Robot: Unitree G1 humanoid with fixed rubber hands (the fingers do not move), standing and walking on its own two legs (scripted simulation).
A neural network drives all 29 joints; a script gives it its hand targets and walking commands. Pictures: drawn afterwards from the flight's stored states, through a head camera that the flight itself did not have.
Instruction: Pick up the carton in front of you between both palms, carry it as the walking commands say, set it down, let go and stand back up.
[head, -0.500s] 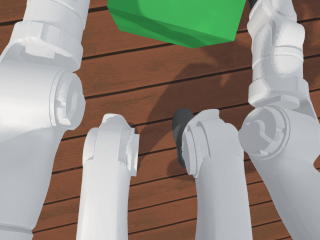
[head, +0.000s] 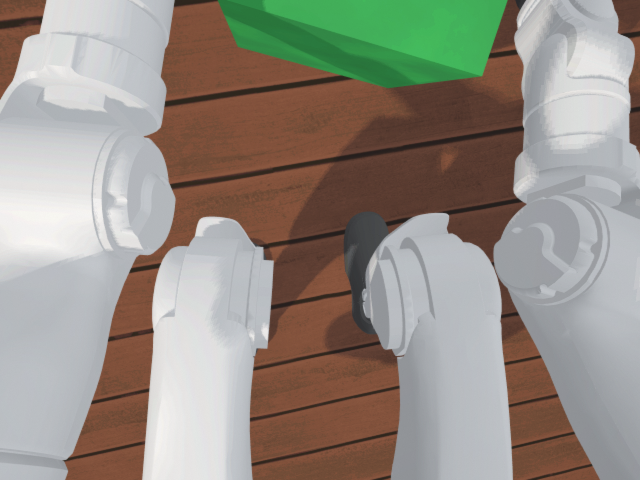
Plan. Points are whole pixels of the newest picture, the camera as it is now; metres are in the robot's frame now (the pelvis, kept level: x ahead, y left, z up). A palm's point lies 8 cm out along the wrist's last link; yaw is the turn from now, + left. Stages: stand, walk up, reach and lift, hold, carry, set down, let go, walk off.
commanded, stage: set down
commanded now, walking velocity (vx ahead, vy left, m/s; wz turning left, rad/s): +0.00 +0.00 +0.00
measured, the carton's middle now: out of the picture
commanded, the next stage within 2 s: let go in 1.34 s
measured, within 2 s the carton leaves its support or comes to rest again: neither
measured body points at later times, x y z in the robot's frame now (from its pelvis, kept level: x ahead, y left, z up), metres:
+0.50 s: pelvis -0.01 -0.02 +0.00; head +0.37 +0.00 +0.24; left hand +0.63 +0.15 -0.13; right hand +0.56 -0.21 -0.14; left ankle +0.08 +0.08 -0.34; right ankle +0.13 -0.12 -0.34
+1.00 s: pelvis +0.01 -0.01 +0.14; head +0.37 +0.01 +0.41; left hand +0.63 +0.17 +0.03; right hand +0.56 -0.22 +0.03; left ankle +0.08 +0.08 -0.34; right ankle +0.13 -0.12 -0.34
